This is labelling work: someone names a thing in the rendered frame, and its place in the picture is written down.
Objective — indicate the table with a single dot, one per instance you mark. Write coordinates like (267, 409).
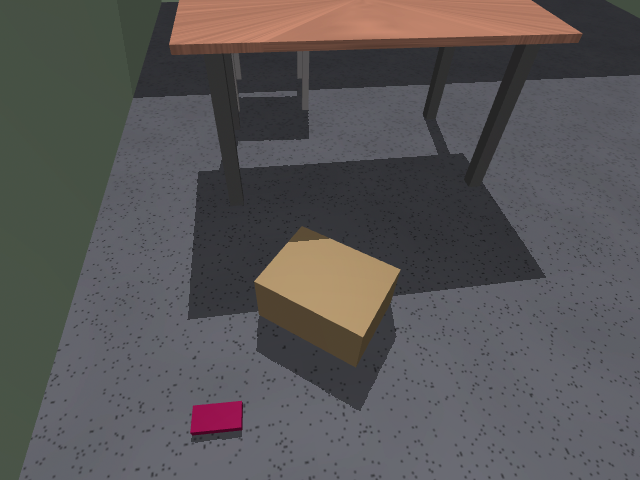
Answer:
(217, 28)

